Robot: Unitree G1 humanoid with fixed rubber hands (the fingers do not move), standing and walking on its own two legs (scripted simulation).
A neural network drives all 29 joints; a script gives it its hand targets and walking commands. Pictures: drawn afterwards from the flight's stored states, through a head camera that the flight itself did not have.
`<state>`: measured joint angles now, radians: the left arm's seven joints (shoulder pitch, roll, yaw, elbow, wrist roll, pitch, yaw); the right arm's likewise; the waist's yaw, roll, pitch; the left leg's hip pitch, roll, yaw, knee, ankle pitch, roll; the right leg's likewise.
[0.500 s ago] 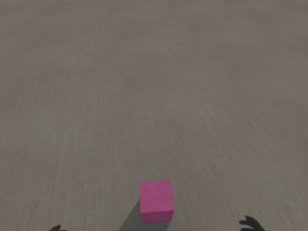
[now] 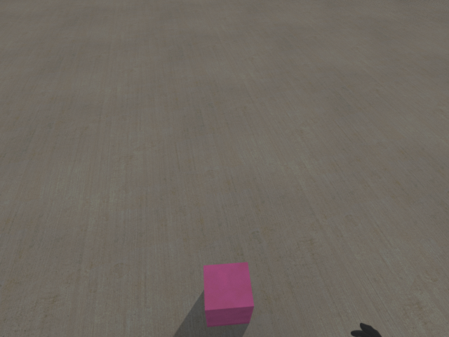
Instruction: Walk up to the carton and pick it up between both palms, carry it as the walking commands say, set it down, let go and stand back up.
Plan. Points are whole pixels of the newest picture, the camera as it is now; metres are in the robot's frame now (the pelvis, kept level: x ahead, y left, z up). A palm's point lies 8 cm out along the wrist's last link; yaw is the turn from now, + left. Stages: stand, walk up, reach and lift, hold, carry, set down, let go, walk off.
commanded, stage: stand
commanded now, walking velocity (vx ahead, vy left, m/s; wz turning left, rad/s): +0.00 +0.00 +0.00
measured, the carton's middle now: (227, 295) +0.43 -0.01 -0.65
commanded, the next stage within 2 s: none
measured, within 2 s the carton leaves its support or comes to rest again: neither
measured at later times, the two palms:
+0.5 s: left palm out of the picture +0.07 +0.29 -0.10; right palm out of the picture +0.09 -0.29 -0.10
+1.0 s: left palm out of the picture +0.05 +0.29 -0.11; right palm out of the picture +0.07 -0.29 -0.11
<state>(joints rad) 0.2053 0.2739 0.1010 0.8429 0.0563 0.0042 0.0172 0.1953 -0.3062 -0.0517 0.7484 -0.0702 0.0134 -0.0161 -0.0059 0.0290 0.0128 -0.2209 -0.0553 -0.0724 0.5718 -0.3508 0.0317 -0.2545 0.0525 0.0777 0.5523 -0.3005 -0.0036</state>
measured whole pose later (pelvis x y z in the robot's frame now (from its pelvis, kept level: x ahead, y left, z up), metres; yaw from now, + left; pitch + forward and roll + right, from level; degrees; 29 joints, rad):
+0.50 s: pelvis -0.02 +0.00 +0.00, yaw +0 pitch -1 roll +0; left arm 0.19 0.29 0.10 0.92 0.06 -0.01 0.02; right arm 0.20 -0.32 -0.04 0.82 -0.07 0.00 -0.02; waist -0.01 0.03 0.01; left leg -0.22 -0.06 -0.07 0.57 -0.32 0.03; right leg -0.25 0.05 0.08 0.55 -0.27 0.00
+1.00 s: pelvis -0.03 +0.00 +0.00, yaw +0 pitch -2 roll +0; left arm 0.19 0.29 0.10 0.98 0.06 -0.01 0.02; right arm 0.20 -0.34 -0.03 0.88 -0.07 0.00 -0.02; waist -0.01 0.03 0.01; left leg -0.22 -0.05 -0.07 0.56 -0.31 0.03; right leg -0.25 0.05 0.08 0.55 -0.26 -0.01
